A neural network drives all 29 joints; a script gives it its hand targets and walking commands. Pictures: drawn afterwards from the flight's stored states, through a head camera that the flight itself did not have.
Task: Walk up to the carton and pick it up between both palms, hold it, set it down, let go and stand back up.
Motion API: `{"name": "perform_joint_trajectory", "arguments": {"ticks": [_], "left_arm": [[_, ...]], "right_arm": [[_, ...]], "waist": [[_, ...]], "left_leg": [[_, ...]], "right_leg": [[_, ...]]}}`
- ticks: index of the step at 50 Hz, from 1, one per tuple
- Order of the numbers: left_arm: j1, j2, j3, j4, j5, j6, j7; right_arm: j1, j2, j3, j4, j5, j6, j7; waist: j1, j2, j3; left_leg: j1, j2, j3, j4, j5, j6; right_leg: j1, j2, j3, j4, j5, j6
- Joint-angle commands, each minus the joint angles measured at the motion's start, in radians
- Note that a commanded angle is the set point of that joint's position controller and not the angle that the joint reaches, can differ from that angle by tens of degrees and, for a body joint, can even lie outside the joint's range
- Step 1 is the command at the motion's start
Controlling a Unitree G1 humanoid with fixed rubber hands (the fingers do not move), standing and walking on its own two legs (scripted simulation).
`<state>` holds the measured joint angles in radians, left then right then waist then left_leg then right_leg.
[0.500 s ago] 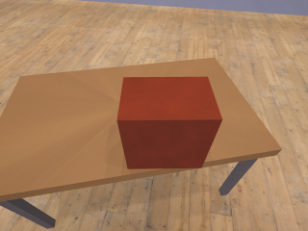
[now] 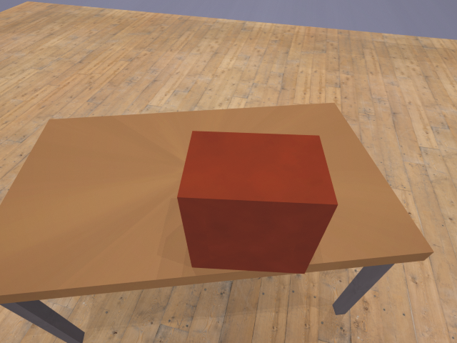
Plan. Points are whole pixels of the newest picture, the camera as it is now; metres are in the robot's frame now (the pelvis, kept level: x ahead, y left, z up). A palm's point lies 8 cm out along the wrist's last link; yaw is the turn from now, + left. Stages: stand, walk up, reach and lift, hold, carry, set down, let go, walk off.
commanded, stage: walk up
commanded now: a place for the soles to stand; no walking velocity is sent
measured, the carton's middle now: (251, 206) +0.43 -0.06 -0.04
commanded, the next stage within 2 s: reach and lift in 1.16 s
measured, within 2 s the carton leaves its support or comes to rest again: neither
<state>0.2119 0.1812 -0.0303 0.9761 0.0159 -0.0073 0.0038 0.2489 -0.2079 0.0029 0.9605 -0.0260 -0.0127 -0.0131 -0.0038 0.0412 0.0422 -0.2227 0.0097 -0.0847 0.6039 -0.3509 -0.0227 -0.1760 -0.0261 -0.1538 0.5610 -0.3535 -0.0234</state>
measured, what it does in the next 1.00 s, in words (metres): stands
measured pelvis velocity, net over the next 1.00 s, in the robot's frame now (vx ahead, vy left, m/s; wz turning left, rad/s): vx -0.01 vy -0.01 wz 0.07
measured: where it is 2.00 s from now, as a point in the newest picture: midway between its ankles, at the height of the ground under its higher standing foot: outside the picture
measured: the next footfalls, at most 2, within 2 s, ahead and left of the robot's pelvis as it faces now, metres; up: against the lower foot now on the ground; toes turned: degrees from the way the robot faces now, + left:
none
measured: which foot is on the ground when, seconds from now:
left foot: down 0.00-1.00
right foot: down 0.00-1.00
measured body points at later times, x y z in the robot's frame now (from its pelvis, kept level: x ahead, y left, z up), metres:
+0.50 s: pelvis -0.01 +0.01 +0.00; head +0.01 +0.03 +0.45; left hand +0.02 +0.25 -0.16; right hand +0.05 -0.22 -0.14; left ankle -0.02 +0.14 -0.73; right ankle -0.03 -0.10 -0.73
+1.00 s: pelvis -0.01 -0.01 +0.00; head +0.01 +0.00 +0.45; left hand +0.00 +0.24 -0.16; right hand +0.04 -0.24 -0.15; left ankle -0.01 +0.14 -0.73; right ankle -0.03 -0.10 -0.73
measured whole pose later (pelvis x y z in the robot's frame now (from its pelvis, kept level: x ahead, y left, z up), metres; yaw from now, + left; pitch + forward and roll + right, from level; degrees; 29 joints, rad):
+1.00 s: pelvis -0.01 -0.01 +0.00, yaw +4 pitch -2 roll -2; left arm 0.24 0.23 -0.03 1.06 0.01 0.04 0.00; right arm 0.28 -0.21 0.04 1.00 -0.02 -0.01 -0.03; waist 0.00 0.01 0.06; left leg -0.24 0.00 -0.16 0.62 -0.34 -0.03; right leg -0.14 -0.02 -0.23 0.52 -0.34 -0.03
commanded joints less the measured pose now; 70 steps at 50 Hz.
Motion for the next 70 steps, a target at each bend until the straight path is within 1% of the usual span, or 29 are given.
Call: {"name": "perform_joint_trajectory", "arguments": {"ticks": [1,6,13,19,20,21,24,25,27,31,33,36,38,40,42,48,52,58,59,60,61,62,63,64,66,67,68,69,70], "left_arm": [[0.026,0.172,0.036,-0.047,-0.003,-0.006,0.007],[0.024,0.173,0.036,-0.043,-0.002,0.004,0.006],[0.026,0.17,0.029,-0.026,0.001,0.012,0.006],[0.04,0.173,0.023,-0.006,0.005,0.012,0.006],[0.033,0.197,0.028,0.007,-0.001,0.02,0.006],[0.033,0.19,0.025,0.009,0.0,0.024,0.006],[0.033,0.172,0.019,0.011,0.005,0.026,0.005],[0.035,0.17,0.019,0.013,0.006,0.024,0.005],[0.053,0.175,0.021,0.024,0.005,0.018,0.005],[0.082,0.209,0.031,0.046,0.0,0.012,0.006],[0.079,0.218,0.032,0.046,-0.006,0.016,0.008],[0.048,0.23,0.032,0.036,-0.012,0.025,0.01],[0.031,0.232,0.032,0.031,-0.013,0.03,0.009],[0.023,0.23,0.032,0.028,-0.012,0.032,0.008],[0.027,0.226,0.031,0.029,-0.011,0.032,0.005],[0.064,0.222,0.033,0.033,-0.005,0.031,0.002],[0.067,0.222,0.035,0.028,-0.003,0.035,0.003],[0.066,0.215,0.036,0.023,0.001,0.04,0.003],[-0.654,0.342,0.103,-0.419,-0.01,0.223,0.008],[-0.498,0.335,0.101,-0.427,0.004,0.345,0.029],[-0.48,0.33,0.115,-0.483,0.013,0.412,0.029],[-0.436,0.279,0.103,-0.468,-0.009,0.465,0.028],[-0.398,0.255,0.109,-0.489,-0.029,0.506,0.031],[-0.365,0.233,0.108,-0.531,-0.033,0.539,0.035],[-0.27,0.188,0.128,-0.618,-0.014,0.582,0.038],[-0.192,0.169,0.14,-0.645,-0.013,0.597,0.034],[-0.109,0.149,0.152,-0.663,-0.008,0.611,0.025],[-0.024,0.131,0.171,-0.675,0.006,0.623,0.009],[0.054,0.121,0.194,-0.671,0.032,0.632,-0.009]], "right_arm": [[0.054,-0.106,-0.016,-0.041,-0.002,-0.019,-0.011],[0.051,-0.118,-0.016,-0.029,0.001,-0.017,-0.014],[0.05,-0.128,-0.014,-0.016,0.012,-0.018,-0.013],[0.055,-0.141,-0.013,-0.009,0.018,-0.021,-0.012],[0.052,-0.146,-0.014,-0.028,0.012,-0.026,-0.016],[0.06,-0.161,-0.017,-0.028,0.012,-0.029,-0.018],[0.073,-0.188,-0.024,-0.024,0.014,-0.028,-0.022],[0.069,-0.188,-0.022,-0.024,0.014,-0.027,-0.023],[0.05,-0.177,-0.016,-0.029,0.012,-0.026,-0.022],[0.03,-0.136,0.0,-0.038,0.009,-0.023,-0.02],[0.033,-0.123,0.005,-0.038,0.008,-0.017,-0.022],[0.046,-0.12,0.007,-0.036,0.007,-0.01,-0.025],[0.055,-0.125,0.006,-0.031,0.006,-0.009,-0.026],[0.064,-0.131,0.007,-0.025,0.005,-0.012,-0.026],[0.068,-0.137,0.007,-0.021,0.005,-0.016,-0.027],[0.072,-0.156,0.006,-0.021,0.005,-0.026,-0.031],[0.079,-0.157,0.003,-0.025,0.008,-0.024,-0.034],[0.076,-0.161,0.0,-0.032,0.01,-0.02,-0.036],[-0.663,-0.084,-0.119,-0.139,-0.075,-0.067,0.007],[-0.506,-0.114,-0.135,-0.07,-0.081,-0.04,0.032],[-0.501,-0.133,-0.131,-0.122,-0.076,-0.023,0.046],[-0.491,-0.141,-0.128,-0.126,-0.069,0.009,0.063],[-0.47,-0.166,-0.124,-0.152,-0.061,0.038,0.077],[-0.436,-0.186,-0.117,-0.145,-0.047,0.055,0.089],[-0.338,-0.218,-0.07,-0.095,0.016,0.057,0.1],[-0.284,-0.237,-0.04,-0.069,0.063,0.05,0.098],[-0.232,-0.254,-0.009,-0.046,0.108,0.043,0.092],[-0.188,-0.264,0.022,-0.034,0.15,0.036,0.081],[-0.156,-0.276,0.042,-0.014,0.183,0.03,0.069]], "waist": [[0.005,-0.117,-0.038],[0.007,-0.063,-0.052],[0.007,0.004,-0.009],[0.009,0.03,0.013],[0.002,0.022,0.023],[0.0,0.041,0.012],[-0.004,0.07,0.002],[-0.002,0.076,-0.002],[0.007,0.073,-0.014],[0.014,0.017,-0.038],[0.01,-0.02,-0.033],[-0.001,-0.077,0.011],[-0.006,-0.101,0.048],[-0.007,-0.104,0.072],[-0.003,-0.088,0.081],[0.012,-0.008,0.015],[0.012,0.022,-0.033],[0.011,0.033,-0.042],[-0.05,0.003,-0.168],[-0.059,-0.005,-0.066],[-0.057,-0.025,-0.093],[-0.055,-0.036,-0.139],[-0.034,-0.025,-0.21],[-0.026,0.011,-0.276],[-0.024,0.09,-0.386],[-0.027,0.115,-0.433],[-0.03,0.125,-0.458],[-0.027,0.119,-0.459],[-0.014,0.112,-0.423]], "left_leg": [[-0.059,0.045,0.005,-0.031,0.379,0.059],[-0.054,0.047,-0.02,-0.042,0.41,0.066],[-0.094,0.054,-0.086,-0.087,0.379,0.083],[-0.14,0.058,-0.139,-0.123,0.337,0.093],[-0.117,0.089,-0.166,-0.138,0.378,0.104],[-0.097,0.108,-0.199,-0.155,0.395,0.117],[-0.078,0.15,-0.272,-0.203,0.391,0.149],[-0.082,0.148,-0.268,-0.207,0.387,0.148],[-0.107,0.124,-0.221,-0.192,0.387,0.13],[-0.137,0.052,-0.096,-0.096,0.352,0.079],[-0.125,0.032,-0.059,-0.056,0.297,0.066],[-0.116,0.02,-0.033,-0.032,0.209,0.059],[-0.118,0.022,-0.029,-0.036,0.184,0.058],[-0.123,0.028,-0.034,-0.044,0.196,0.06],[-0.13,0.035,-0.046,-0.055,0.238,0.062],[-0.142,0.053,-0.093,-0.057,0.383,0.075],[-0.131,0.058,-0.12,-0.057,0.405,0.085],[-0.147,0.063,-0.157,-0.067,0.395,0.096],[-0.319,0.04,0.05,0.09,0.216,-0.014],[-0.379,0.03,0.092,0.096,0.041,-0.027],[-0.407,0.032,0.1,0.084,0.007,-0.026],[-0.402,0.033,0.101,0.093,0.03,-0.022],[-0.387,0.03,0.099,0.108,0.115,-0.024],[-0.337,0.034,0.097,0.124,0.231,-0.03],[-0.159,0.043,0.071,0.171,0.572,-0.057],[-0.049,0.042,0.065,0.191,0.73,-0.07],[0.039,0.037,0.062,0.2,0.846,-0.081],[0.095,0.028,0.068,0.195,0.904,-0.09],[0.101,0.019,0.085,0.166,0.867,-0.102]], "right_leg": [[0.094,-0.158,0.111,-0.135,0.398,-0.074],[0.102,-0.141,0.086,-0.121,0.319,-0.067],[0.083,-0.113,0.064,-0.121,0.149,-0.048],[0.103,-0.1,0.063,-0.126,0.094,-0.038],[0.068,-0.094,0.062,-0.102,0.131,-0.027],[0.055,-0.084,0.06,-0.081,0.133,-0.018],[0.04,-0.058,0.072,-0.063,0.087,-0.006],[0.053,-0.057,0.078,-0.074,0.089,-0.007],[0.104,-0.07,0.089,-0.107,0.135,-0.015],[0.171,-0.127,0.103,-0.157,0.24,-0.05],[0.141,-0.157,0.108,-0.191,0.206,-0.07],[0.06,-0.184,0.118,-0.255,0.062,-0.084],[0.018,-0.184,0.113,-0.277,-0.009,-0.081],[0.003,-0.174,0.099,-0.278,-0.03,-0.073],[0.013,-0.159,0.081,-0.256,0.001,-0.065],[0.111,-0.128,0.047,-0.154,0.203,-0.054],[0.136,-0.119,0.046,-0.117,0.224,-0.053],[0.138,-0.11,0.052,-0.096,0.209,-0.047],[-0.224,-0.037,0.092,0.153,0.066,-0.027],[-0.224,-0.044,0.098,0.171,-0.022,-0.032],[-0.198,-0.039,0.1,0.18,-0.012,-0.028],[-0.149,-0.034,0.092,0.207,0.025,-0.021],[-0.131,-0.025,0.081,0.239,0.101,-0.018],[-0.144,-0.008,0.065,0.27,0.177,-0.02],[-0.18,0.024,0.038,0.313,0.341,-0.018],[-0.182,0.038,0.034,0.302,0.436,-0.019],[-0.17,0.05,0.035,0.273,0.526,-0.02],[-0.13,0.056,0.037,0.227,0.616,-0.02],[-0.06,0.058,0.036,0.16,0.652,-0.022]]}}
